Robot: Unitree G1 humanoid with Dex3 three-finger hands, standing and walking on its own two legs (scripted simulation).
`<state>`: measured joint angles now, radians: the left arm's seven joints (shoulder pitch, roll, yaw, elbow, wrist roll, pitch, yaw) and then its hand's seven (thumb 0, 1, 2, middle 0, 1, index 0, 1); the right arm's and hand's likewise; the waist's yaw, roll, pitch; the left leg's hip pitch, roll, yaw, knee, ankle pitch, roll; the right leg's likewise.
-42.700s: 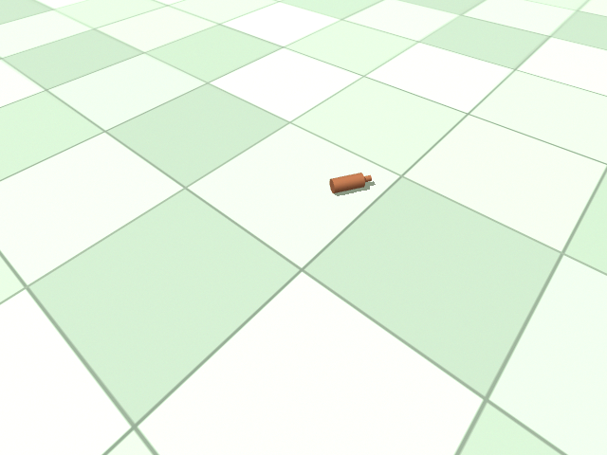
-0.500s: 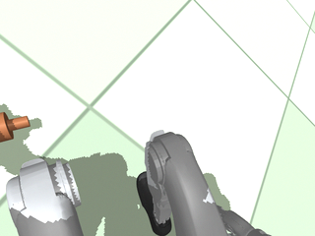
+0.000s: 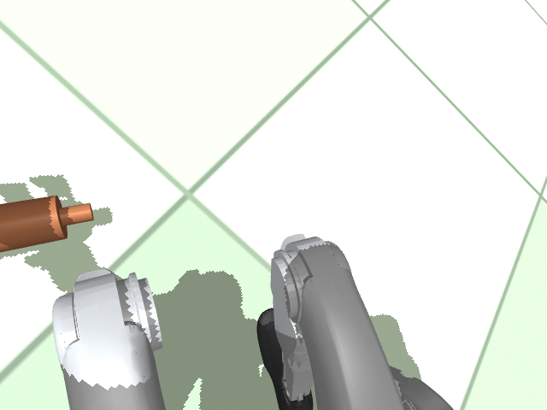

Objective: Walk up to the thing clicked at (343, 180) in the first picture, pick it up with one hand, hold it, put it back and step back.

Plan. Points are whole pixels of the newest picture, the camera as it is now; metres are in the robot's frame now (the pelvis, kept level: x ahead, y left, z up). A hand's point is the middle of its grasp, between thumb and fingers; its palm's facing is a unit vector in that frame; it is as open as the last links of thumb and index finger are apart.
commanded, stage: withdraw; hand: left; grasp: from above
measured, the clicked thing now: (20, 224) +0.41 +0.31 -0.26
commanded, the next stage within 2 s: home in 0.66 s
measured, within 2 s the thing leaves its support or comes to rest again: neither
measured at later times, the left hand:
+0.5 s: hand out of the picture +0.36 +0.36 -0.07, palm faces -0.49 -0.13 -0.86, open 13.9 cm
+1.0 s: hand out of the picture +0.39 +0.35 -0.07, palm faces -0.33 -0.11 -0.94, open 12.6 cm
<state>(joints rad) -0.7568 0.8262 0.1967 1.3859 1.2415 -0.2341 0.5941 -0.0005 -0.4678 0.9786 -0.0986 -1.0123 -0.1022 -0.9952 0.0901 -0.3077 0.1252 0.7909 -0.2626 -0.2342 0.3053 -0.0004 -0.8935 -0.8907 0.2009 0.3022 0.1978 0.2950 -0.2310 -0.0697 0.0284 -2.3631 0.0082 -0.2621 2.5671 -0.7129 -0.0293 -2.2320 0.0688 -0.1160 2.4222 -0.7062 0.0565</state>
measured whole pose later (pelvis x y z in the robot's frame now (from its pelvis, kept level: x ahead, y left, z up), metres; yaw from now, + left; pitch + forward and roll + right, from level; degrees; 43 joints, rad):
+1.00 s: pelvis -0.01 -0.01 +0.06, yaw +6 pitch +34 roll -7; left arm -0.75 0.66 0.12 1.17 1.14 -0.14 0.36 0.00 -0.20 0.90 -0.22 -0.76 -0.21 -0.75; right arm 0.15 -0.24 0.00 0.77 -0.12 -0.05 0.15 0.00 -0.89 -0.89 0.20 0.30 0.20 0.29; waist -0.15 0.04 -0.12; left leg -2.26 0.02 -0.14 2.32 -0.66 -0.02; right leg -2.17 0.03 -0.04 2.25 -0.68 0.06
